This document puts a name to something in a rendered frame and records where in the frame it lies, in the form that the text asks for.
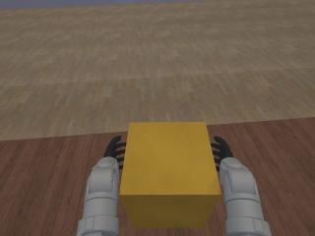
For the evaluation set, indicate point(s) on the right robot forearm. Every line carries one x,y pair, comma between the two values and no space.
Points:
242,200

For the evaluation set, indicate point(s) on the carton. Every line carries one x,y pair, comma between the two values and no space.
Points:
169,176

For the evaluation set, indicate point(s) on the robot right hand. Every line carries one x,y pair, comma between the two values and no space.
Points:
224,151

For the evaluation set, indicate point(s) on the robot left hand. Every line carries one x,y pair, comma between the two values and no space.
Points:
111,150

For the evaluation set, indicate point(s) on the left robot forearm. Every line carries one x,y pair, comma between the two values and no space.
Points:
101,198

